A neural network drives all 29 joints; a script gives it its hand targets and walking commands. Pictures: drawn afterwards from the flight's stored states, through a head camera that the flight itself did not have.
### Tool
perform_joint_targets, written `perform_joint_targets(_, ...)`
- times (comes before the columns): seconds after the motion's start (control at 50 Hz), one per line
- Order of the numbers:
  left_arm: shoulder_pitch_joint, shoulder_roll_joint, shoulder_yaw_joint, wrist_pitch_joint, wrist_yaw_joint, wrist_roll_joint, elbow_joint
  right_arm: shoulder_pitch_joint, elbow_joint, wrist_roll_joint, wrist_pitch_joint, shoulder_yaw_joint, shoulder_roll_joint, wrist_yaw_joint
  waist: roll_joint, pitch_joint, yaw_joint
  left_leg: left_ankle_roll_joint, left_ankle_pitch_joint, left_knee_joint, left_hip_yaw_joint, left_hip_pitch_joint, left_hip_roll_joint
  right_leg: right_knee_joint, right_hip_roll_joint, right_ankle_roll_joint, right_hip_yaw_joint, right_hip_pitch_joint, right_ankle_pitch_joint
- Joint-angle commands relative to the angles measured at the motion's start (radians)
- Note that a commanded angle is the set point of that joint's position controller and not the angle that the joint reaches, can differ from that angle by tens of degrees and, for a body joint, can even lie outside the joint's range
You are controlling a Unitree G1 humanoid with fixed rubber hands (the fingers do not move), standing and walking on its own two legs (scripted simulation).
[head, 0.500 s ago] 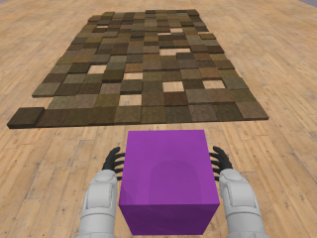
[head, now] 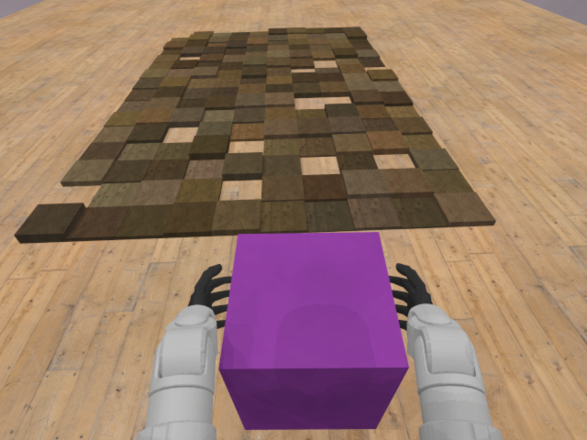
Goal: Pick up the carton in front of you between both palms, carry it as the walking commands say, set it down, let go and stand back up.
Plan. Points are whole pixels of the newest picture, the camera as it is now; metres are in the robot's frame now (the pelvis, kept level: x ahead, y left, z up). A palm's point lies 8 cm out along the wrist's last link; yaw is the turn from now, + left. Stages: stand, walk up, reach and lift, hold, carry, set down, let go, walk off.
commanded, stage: hold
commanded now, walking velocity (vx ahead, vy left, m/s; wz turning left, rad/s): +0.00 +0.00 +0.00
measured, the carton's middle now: (309, 334) +0.31 +0.00 -0.02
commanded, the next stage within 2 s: carry in 0.38 s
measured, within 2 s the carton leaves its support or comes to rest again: neither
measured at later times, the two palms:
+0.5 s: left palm (202, 303) +0.31 +0.15 +0.06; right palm (415, 301) +0.31 -0.15 +0.06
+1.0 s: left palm (203, 218) +0.45 +0.17 +0.09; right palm (382, 209) +0.47 -0.13 +0.09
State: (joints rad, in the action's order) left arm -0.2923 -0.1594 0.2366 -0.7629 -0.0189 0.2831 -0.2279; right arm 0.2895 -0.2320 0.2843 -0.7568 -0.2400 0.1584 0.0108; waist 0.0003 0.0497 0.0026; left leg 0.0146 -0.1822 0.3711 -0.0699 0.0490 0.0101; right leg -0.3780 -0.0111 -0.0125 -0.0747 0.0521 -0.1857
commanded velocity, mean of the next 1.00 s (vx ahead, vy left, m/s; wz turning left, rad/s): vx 0.33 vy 0.00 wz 0.00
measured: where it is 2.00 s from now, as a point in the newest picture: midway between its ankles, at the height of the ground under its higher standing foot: (288, 304)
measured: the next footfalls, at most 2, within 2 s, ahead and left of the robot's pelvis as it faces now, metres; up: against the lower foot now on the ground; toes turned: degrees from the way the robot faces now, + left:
right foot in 0.78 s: +0.17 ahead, -0.09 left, +0.00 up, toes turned -9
left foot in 1.12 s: +0.47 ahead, +0.14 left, +0.00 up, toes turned +12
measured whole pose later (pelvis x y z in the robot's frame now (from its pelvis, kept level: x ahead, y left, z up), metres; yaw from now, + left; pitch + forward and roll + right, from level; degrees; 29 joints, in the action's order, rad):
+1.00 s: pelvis +0.23 +0.01 +0.00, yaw +1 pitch +6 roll +1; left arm 0.02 -0.13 0.04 -1.20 0.15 0.04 0.50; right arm -0.01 0.48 0.02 -1.19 -0.07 0.13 -0.14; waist 0.03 -0.18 0.03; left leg 0.01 -0.34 0.79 0.13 0.55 -0.07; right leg -0.31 0.04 0.01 0.17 0.11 -0.30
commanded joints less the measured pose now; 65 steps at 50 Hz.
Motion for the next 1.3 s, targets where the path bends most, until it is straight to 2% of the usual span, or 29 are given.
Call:
perform_joint_targets(0.0,-0.496,-0.899,-0.526,0.034,-0.221,-0.239,0.013,0.509,0.024,-0.247,0.034,0.534,0.892,0.231,0.001,-0.217,-0.001,-0.011,0.025,-0.066,0.013,-0.028,0.080,0.072,-0.079,0.008,0.016,-0.014,0.021)
perform_joint_targets(0.34,-0.428,-0.884,-0.536,0.030,-0.216,-0.244,0.057,0.440,0.065,-0.255,0.026,0.544,0.887,0.222,0.002,-0.239,-0.001,-0.006,0.150,-0.070,0.008,-0.064,0.085,0.078,-0.082,0.001,0.011,-0.057,0.153)
perform_joint_targets(0.36,-0.458,-0.895,-0.559,0.023,-0.215,-0.262,0.054,0.478,0.072,-0.272,0.019,0.564,0.890,0.222,0.013,-0.299,0.000,-0.013,0.034,0.031,0.027,0.051,-0.105,-0.012,0.104,0.016,0.020,0.049,0.034)
perform_joint_targets(0.4,-0.472,-0.898,-0.581,0.015,-0.209,-0.290,0.093,0.489,0.101,-0.299,0.012,0.584,0.901,0.216,0.020,-0.279,0.000,-0.012,-0.384,0.004,0.004,0.154,-0.076,0.051,0.095,0.030,-0.024,0.142,-0.411)
perform_joint_targets(0.42,-0.496,-0.904,-0.602,0.009,-0.205,-0.301,0.120,0.507,0.124,-0.315,0.005,0.605,0.905,0.212,0.028,-0.246,-0.001,-0.013,-0.495,0.014,0.005,0.216,-0.065,0.065,0.100,0.037,-0.047,0.175,-0.539)
perform_joint_targets(0.5,-0.472,-0.906,-0.674,-0.041,-0.167,-0.347,0.219,0.519,0.222,-0.371,-0.048,0.692,0.919,0.186,0.114,-0.323,0.006,0.004,-0.213,0.184,0.122,0.250,-0.013,0.092,0.178,0.095,-0.149,0.145,-0.398)
perform_joint_targets(0.54,-0.454,-0.894,-0.716,-0.088,-0.142,-0.363,0.298,0.513,0.287,-0.402,-0.091,0.740,0.917,0.168,0.119,-0.338,0.002,-0.005,-0.253,0.103,0.137,0.208,-0.014,0.072,0.179,0.107,-0.131,0.184,-0.427)
perform_joint_targets(0.56,-0.453,-0.890,-0.731,-0.112,-0.131,-0.374,0.335,0.511,0.326,-0.414,-0.114,0.756,0.913,0.159,0.086,-0.323,-0.002,-0.015,-0.280,0.052,0.108,0.150,-0.041,0.022,0.153,0.091,-0.080,0.253,-0.428)
perform_joint_targets(0.58,-0.445,-0.884,-0.750,-0.139,-0.120,-0.389,0.374,0.482,0.351,-0.420,-0.139,0.761,0.892,0.147,-0.024,-0.302,-0.010,-0.046,-0.345,-0.026,-0.022,0.089,-0.127,-0.112,0.095,0.057,0.016,0.353,-0.375)
perform_joint_targets(0.6,-0.439,-0.874,-0.763,-0.168,-0.107,-0.404,0.408,0.431,0.367,-0.415,-0.165,0.757,0.866,0.131,-0.207,-0.296,-0.020,-0.105,-0.394,-0.125,-0.236,-0.002,-0.254,-0.328,0.032,0.018,0.130,0.493,-0.287)
perform_joint_targets(0.62,-0.438,-0.853,-0.784,-0.197,-0.097,-0.420,0.445,0.384,0.383,-0.408,-0.189,0.754,0.853,0.110,-0.279,-0.241,-0.024,-0.172,-0.261,-0.149,-0.378,-0.080,-0.342,-0.351,0.019,0.008,0.173,0.649,-0.314)
perform_joint_targets(0.66,-0.398,-0.832,-0.827,-0.245,-0.073,-0.459,0.505,0.313,0.470,-0.409,-0.238,0.751,0.822,0.069,-0.182,-0.255,-0.034,-0.207,0.011,-0.102,-0.319,-0.136,-0.343,-0.310,0.040,0.022,0.165,0.678,-0.364)
perform_joint_targets(0.7,-0.323,-0.820,-0.832,-0.288,-0.044,-0.480,0.564,0.270,0.574,-0.429,-0.285,0.775,0.802,0.035,-0.150,-0.328,-0.031,-0.161,0.134,-0.055,-0.168,-0.129,-0.295,-0.196,0.007,0.016,0.220,0.546,-0.225)
perform_joint_targets(0.74,-0.227,-0.816,-0.827,-0.326,-0.015,-0.489,0.616,0.220,0.653,-0.458,-0.329,0.797,0.794,0.010,-0.135,-0.383,-0.012,-0.101,0.043,0.026,0.013,0.050,-0.211,-0.024,-0.018,0.013,0.277,0.218,-0.061)
perform_joint_targets(0.76,-0.191,-0.814,-0.816,-0.344,-0.001,-0.488,0.643,0.189,0.682,-0.470,-0.349,0.804,0.787,0.001,-0.089,-0.416,-0.006,-0.072,0.000,0.116,0.084,0.226,-0.176,0.017,0.016,0.028,0.239,-0.029,-0.030)
perform_joint_targets(0.78,-0.134,-0.797,-0.794,-0.361,0.015,-0.476,0.657,0.184,0.717,-0.485,-0.371,0.807,0.772,-0.007,0.070,-0.444,0.016,-0.030,-0.092,0.333,0.178,0.430,-0.118,0.107,0.180,0.081,-0.006,-0.224,-0.180)
perform_joint_targets(0.8,-0.111,-0.774,-0.770,-0.373,0.033,-0.455,0.665,0.210,0.771,-0.506,-0.393,0.816,0.762,-0.014,0.299,-0.407,0.023,-0.002,-0.285,0.543,0.230,0.724,-0.035,0.149,0.419,0.207,-0.370,-0.353,-0.178)
perform_joint_targets(0.82,-0.101,-0.776,-0.749,-0.385,0.048,-0.444,0.690,0.231,0.800,-0.529,-0.410,0.831,0.755,-0.018,0.235,-0.353,0.027,-0.024,-0.375,0.629,0.137,0.811,-0.072,0.146,0.476,0.278,-0.440,-0.322,-0.048)
perform_joint_targets(0.86,-0.101,-0.796,-0.751,-0.405,0.067,-0.452,0.766,0.198,0.802,-0.555,-0.424,0.827,0.775,-0.023,0.077,-0.327,0.026,-0.031,-0.353,0.674,0.115,0.838,-0.124,0.137,0.431,0.252,-0.295,-0.271,0.077)
perform_joint_targets(0.88,-0.126,-0.790,-0.762,-0.410,0.073,-0.467,0.801,0.183,0.801,-0.556,-0.425,0.819,0.778,-0.028,0.054,-0.325,0.026,-0.024,-0.306,0.614,0.121,0.824,-0.138,0.163,0.407,0.217,-0.217,-0.249,0.060)
perform_joint_targets(0.94,-0.137,-0.756,-0.794,-0.417,0.083,-0.509,0.843,0.119,0.797,-0.524,-0.422,0.787,0.759,-0.058,0.098,-0.309,0.020,0.002,-0.140,0.413,0.186,0.669,-0.107,0.191,0.310,0.153,-0.007,-0.138,0.086)
perform_joint_targets(1.04,-0.083,-0.660,-0.799,-0.432,0.096,-0.532,0.850,0.026,0.806,-0.460,-0.428,0.728,0.663,-0.109,0.159,-0.249,0.016,-0.016,0.069,0.177,0.300,0.391,-0.050,0.148,0.262,0.102,0.152,0.031,0.175)
perform_joint_targets(1.06,-0.082,-0.647,-0.800,-0.435,0.097,-0.536,0.856,0.016,0.809,-0.457,-0.430,0.724,0.650,-0.114,0.148,-0.260,0.007,-0.025,0.105,0.146,0.329,0.284,-0.030,0.082,0.247,0.084,0.193,0.074,0.223)
perform_joint_targets(1.1,-0.070,-0.616,-0.796,-0.443,0.100,-0.538,0.862,-0.006,0.804,-0.454,-0.435,0.714,0.622,-0.119,0.081,-0.341,-0.012,-0.042,0.002,0.131,0.357,-0.023,-0.002,-0.187,0.173,0.038,0.298,0.200,0.290)
perform_joint_targets(1.12,-0.071,-0.594,-0.788,-0.448,0.101,-0.537,0.868,-0.015,0.804,-0.451,-0.438,0.710,0.603,-0.121,-0.051,-0.378,-0.033,-0.074,-0.187,0.025,0.086,-0.167,-0.179,-0.432,0.117,-0.005,0.305,0.358,0.115)
perform_joint_targets(1.14,-0.084,-0.594,-0.792,-0.456,0.101,-0.538,0.884,0.004,0.804,-0.454,-0.438,0.710,0.591,-0.120,-0.294,-0.420,-0.032,-0.213,-0.348,-0.147,-0.406,-0.301,-0.451,-0.736,0.006,-0.034,0.266,0.601,-0.242)
perform_joint_targets(1.16,-0.088,-0.604,-0.804,-0.458,0.096,-0.545,0.884,-0.001,0.820,-0.474,-0.438,0.727,0.622,-0.113,-0.242,-0.400,-0.028,-0.253,-0.252,-0.189,-0.488,-0.252,-0.486,-0.884,0.056,-0.002,0.131,0.682,-0.308)
perform_joint_targets(1.22,-0.084,-0.728,-0.812,-0.438,0.061,-0.527,0.851,0.088,0.868,-0.514,-0.420,0.795,0.746,-0.071,-0.036,-0.375,-0.019,-0.190,-0.086,-0.177,-0.227,-0.063,-0.410,-0.863,0.170,0.044,0.078,0.653,-0.154)
perform_joint_targets(1.28,-0.051,-0.785,-0.813,-0.409,0.043,-0.486,0.823,0.124,0.880,-0.547,-0.405,0.858,0.789,-0.029,-0.071,-0.353,-0.012,-0.140,-0.094,-0.229,-0.029,0.020,-0.342,-0.653,0.151,0.033,0.130,0.570,-0.068)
